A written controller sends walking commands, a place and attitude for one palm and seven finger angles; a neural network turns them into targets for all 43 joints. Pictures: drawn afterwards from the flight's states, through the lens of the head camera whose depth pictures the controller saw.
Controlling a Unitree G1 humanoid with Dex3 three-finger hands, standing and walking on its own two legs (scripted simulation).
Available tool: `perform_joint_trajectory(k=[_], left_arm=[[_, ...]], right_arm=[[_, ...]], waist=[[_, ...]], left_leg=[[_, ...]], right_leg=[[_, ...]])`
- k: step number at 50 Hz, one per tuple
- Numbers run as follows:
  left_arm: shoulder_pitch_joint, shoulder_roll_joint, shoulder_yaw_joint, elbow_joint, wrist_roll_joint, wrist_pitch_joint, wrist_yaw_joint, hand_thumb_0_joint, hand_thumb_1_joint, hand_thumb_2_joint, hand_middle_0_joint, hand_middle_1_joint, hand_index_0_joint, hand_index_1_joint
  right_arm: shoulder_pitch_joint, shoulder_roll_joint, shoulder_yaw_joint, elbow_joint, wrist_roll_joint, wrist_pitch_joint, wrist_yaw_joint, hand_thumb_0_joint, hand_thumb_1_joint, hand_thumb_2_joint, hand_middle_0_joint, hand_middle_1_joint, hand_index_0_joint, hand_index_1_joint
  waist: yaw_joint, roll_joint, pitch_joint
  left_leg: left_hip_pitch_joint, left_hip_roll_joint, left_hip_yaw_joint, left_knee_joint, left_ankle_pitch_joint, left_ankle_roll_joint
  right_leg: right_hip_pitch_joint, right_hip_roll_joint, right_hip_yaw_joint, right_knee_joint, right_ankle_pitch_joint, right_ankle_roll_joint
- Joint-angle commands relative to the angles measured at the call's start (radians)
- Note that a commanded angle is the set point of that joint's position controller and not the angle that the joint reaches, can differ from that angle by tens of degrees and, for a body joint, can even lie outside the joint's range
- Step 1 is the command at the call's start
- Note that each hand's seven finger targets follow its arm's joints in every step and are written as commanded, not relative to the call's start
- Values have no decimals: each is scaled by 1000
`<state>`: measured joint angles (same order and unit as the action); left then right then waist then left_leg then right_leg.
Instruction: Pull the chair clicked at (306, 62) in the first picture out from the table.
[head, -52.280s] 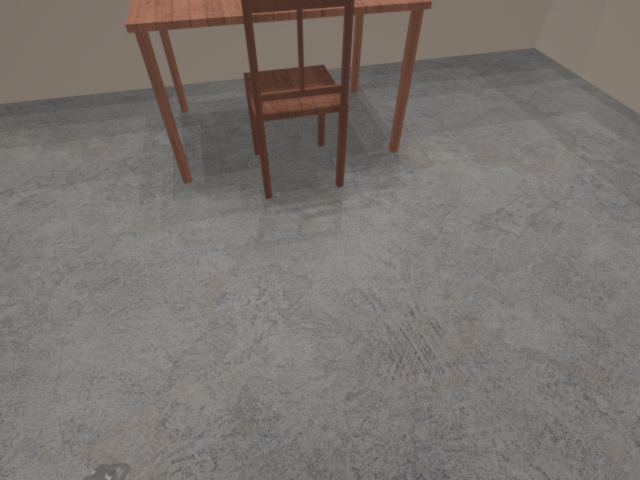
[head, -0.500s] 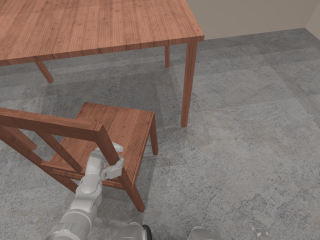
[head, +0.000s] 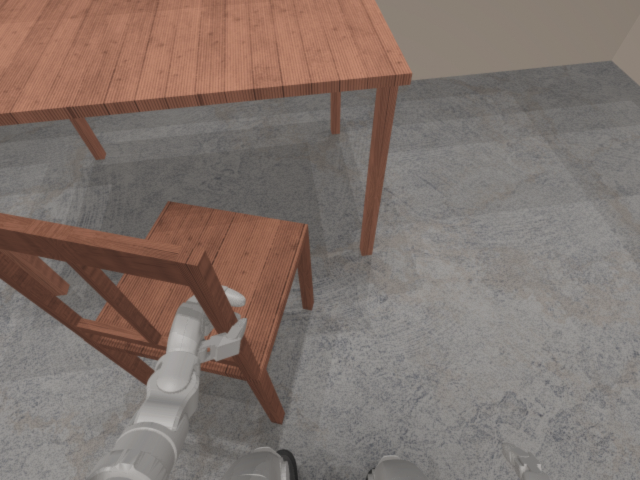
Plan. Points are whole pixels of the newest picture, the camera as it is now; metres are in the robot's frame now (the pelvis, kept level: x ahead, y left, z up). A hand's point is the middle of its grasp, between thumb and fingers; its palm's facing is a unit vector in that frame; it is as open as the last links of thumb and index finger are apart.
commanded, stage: step backward, pulling the chair out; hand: left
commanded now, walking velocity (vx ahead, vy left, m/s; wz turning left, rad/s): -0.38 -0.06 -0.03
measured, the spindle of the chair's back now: (122, 305) +0.37 +0.33 -0.09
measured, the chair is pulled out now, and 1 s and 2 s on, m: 0.27 0.29 0.49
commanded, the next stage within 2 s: none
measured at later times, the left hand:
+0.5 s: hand (231, 335) +0.31 +0.14 -0.06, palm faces +0.00 -0.98 -0.21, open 5.9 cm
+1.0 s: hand (232, 349) +0.29 +0.14 -0.05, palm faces +0.03 -0.98 -0.20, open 6.0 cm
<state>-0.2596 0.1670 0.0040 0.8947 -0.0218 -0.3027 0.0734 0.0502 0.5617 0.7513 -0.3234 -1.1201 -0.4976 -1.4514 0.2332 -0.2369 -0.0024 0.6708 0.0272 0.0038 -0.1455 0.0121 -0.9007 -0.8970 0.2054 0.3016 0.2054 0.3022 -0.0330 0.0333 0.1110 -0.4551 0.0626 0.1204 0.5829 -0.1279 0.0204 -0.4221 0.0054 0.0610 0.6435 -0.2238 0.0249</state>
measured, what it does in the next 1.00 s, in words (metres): steps on the spot: left foot, then right foot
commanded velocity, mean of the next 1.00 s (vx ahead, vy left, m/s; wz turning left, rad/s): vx -0.38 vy -0.02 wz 0.03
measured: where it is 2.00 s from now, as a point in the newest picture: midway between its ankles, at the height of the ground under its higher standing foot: outside the picture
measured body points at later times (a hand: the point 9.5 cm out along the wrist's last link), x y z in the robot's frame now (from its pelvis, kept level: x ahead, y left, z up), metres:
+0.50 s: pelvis -0.02 +0.00 +0.00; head +0.04 -0.01 +0.45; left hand +0.30 +0.19 -0.04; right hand +0.09 -0.26 -0.12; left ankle +0.11 +0.11 -0.72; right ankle +0.07 -0.14 -0.72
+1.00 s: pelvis -0.04 -0.01 +0.01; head +0.03 -0.02 +0.45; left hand +0.28 +0.19 -0.04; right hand +0.07 -0.25 -0.11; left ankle +0.04 +0.12 -0.72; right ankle -0.01 -0.13 -0.72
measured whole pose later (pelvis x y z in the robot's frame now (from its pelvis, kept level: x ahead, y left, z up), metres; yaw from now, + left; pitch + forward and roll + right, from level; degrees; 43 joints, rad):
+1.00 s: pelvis -0.04 -0.01 +0.01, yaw -6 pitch +0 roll -2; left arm -0.22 0.22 0.11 0.72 -0.05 -0.19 0.09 0.08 0.57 0.73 -0.29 -1.15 -0.50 -1.45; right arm 0.15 -0.18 0.02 0.66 0.00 -0.01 -0.06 0.01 -0.90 -0.90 0.21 0.30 0.21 0.30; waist -0.03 0.03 0.18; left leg -0.40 0.08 0.00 0.60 -0.20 -0.03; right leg -0.33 0.04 -0.03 0.54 -0.19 -0.02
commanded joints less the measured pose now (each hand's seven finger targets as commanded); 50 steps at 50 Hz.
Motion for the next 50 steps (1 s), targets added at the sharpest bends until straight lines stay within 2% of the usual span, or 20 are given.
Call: perform_joint_trajectory(k=[1, 3, 6, 10, 12, 14, 16, 19, 22, 26, 28, 30, 33, 35, 36, 39, 42, 44, 47, 50], left_arm=[[-296, 166, 22, -186, 38, -40, 34, 0, 900, 900, -500, -1450, -500, -1450], [-302, 144, 7, -200, 37, -35, 32, 0, 900, 900, -500, -1450, -500, -1450], [-293, 175, 29, -189, 36, -33, 30, 0, 900, 900, -500, -1450, -500, -1450], [-298, 196, 29, -173, 41, -43, 35, 0, 900, 900, -500, -1450, -500, -1450], [-284, 213, 46, -164, 48, -38, 38, 0, 900, 900, -500, -1450, -500, -1450], [-286, 208, 43, -190, 50, -41, 35, 0, 900, 900, -500, -1450, -500, -1450], [-277, 203, 42, -178, 42, -47, 30, 0, 900, 900, -500, -1450, -500, -1450], [-254, 161, 22, -205, 32, -43, 26, 0, 900, 900, -500, -1450, -500, -1450], [-232, 157, 22, -240, 22, -30, 28, 0, 900, 900, -500, -1450, -500, -1450], [-183, 183, 48, -268, 32, -15, 16, 0, 900, 900, -500, -1450, -500, -1450], [-152, 197, 57, -287, 37, -15, 21, 0, 900, 900, -500, -1450, -500, -1450], [-128, 228, 74, -294, 34, -8, 37, 0, 900, 900, -500, -1450, -500, -1450], [-109, 223, 91, -316, 35, 23, 38, 0, 900, 900, -500, -1450, -500, -1450], [-94, 204, 80, -330, 35, 36, 41, 0, 900, 900, -500, -1450, -500, -1450], [-91, 201, 77, -346, 33, 41, 44, 0, 900, 900, -500, -1450, -500, -1450], [-149, 144, 25, -446, 30, 43, 31, 0, 900, 900, -500, -1450, -500, -1450], [-110, 132, 29, -408, 31, 55, 33, 0, 900, 900, -500, -1450, -500, -1450], [-120, 138, 35, -407, 43, 49, 31, 0, 900, 900, -500, -1450, -500, -1450], [-78, 170, 69, -388, 50, 43, 22, 0, 900, 900, -500, -1450, -500, -1450], [-39, 224, 96, -402, 22, 48, 29, 0, 900, 900, -500, -1450, -500, -1450]], right_arm=[[-21, -122, -35, -112, -3, -40, -13, 0, -900, -900, 200, 300, 200, 300], [-21, -115, -31, -113, -2, -41, -7, 0, -900, -900, 200, 300, 200, 300], [-12, -118, -41, -110, -5, -43, -7, 0, -900, -900, 200, 300, 200, 300], [7, -97, -45, -89, -8, -44, 2, 0, -900, -900, 200, 300, 200, 300], [-1, -97, -41, -81, -12, -43, 2, 0, -900, -900, 200, 300, 200, 300], [-24, -111, -42, -93, -8, -43, -1, 0, -900, -900, 200, 300, 200, 300], [-41, -126, -42, -108, -2, -37, -6, 0, -900, -900, 200, 300, 200, 300], [-49, -129, -33, -131, 0, -33, -1, 0, -900, -900, 200, 300, 200, 300], [-47, -121, -31, -126, -6, -37, 4, 0, -900, -900, 200, 300, 200, 300], [-41, -127, -43, -134, -12, -45, 17, 0, -900, -900, 200, 300, 200, 300], [-64, -115, -44, -148, -12, -47, 13, 0, -900, -900, 200, 300, 200, 300], [-35, -105, -45, -116, -9, -42, 19, 0, -900, -900, 200, 300, 200, 300], [-66, -88, -14, -107, -16, -56, 26, 0, -900, -900, 200, 300, 200, 300], [-62, -128, -20, -94, -14, -52, 14, 0, -900, -900, 200, 300, 200, 300], [-90, -156, -32, -119, -14, -49, 8, 0, -900, -900, 200, 300, 200, 300], [-94, -117, -25, -136, -19, -39, 24, 0, -900, -900, 200, 300, 200, 300], [-28, -118, -35, -98, -29, -58, 48, 0, -900, -900, 200, 300, 200, 300], [-20, -120, -41, -90, -34, -64, 67, 0, -900, -900, 200, 300, 200, 300], [-53, -116, -38, -111, -35, -57, 72, 0, -900, -900, 200, 300, 200, 300], [-62, -105, -50, -145, -7, -38, 48, 0, -900, -900, 200, 300, 200, 300]], waist=[[0, 114, -324], [3, 120, -324], [1, 1, -316], [-16, -114, -329], [-17, -128, -353], [-16, -102, -372], [-13, -57, -324], [-4, 159, -287], [6, 165, -333], [3, 77, -343], [7, 0, -265], [7, -167, -305], [13, -183, -326], [1, -71, -325], [10, 74, -291], [16, 252, -341], [10, 210, -377], [0, 212, -402], [6, 161, -384], [-3, -81, -461]], left_leg=[[204, 169, -223, -210, -210, 47], [195, 179, -213, -196, -200, 53], [183, 123, -159, -116, -230, 24], [282, -9, -79, 96, -232, -38], [302, -21, -97, 76, -126, -40], [297, 17, -126, -16, -24, -25], [274, 75, -175, -102, -111, 2], [147, 187, -310, -291, -381, 61], [214, 239, -324, -268, -209, 97], [179, 140, -165, -111, -120, 35], [105, 42, -107, -18, -373, -16], [261, -66, -82, 325, -309, -57], [168, -61, -183, 182, -328, -45], [192, 13, -246, -130, -44, -7], [191, 113, -359, -160, 93, 37], [176, 236, -427, -247, 83, 111], [444, 233, -357, -86, 668, 111], [526, 218, -317, -35, 801, 86], [388, 154, -246, 17, 649, 28], [226, -3, -127, 147, 38, -60]], right_leg=[[13, -19, -20, -1, -89, -35], [39, -21, -31, 1, -79, -38], [32, -46, 36, -90, -58, -46], [-103, -203, 221, -287, -94, -107], [-60, -204, 183, -259, 72, -103], [2, -138, 109, -191, 150, -62], [-28, -71, 58, -168, -42, -35], [20, 7, -29, 21, -202, -37], [78, 11, -48, 58, -153, -44], [161, -32, -7, -104, 18, -47], [32, -129, 119, -203, -162, -92], [-174, -307, 289, -394, -348, -183], [60, -288, 190, -264, 128, -182], [108, -146, 69, -124, 167, -84], [66, -50, 2, -44, 120, -41], [83, 0, -37, 156, -182, -40], [19, -7, -44, 20, -136, -40], [47, -14, -54, -83, -54, -40], [180, -67, -30, -181, 324, -56], [292, -249, 117, -207, 605, -136]])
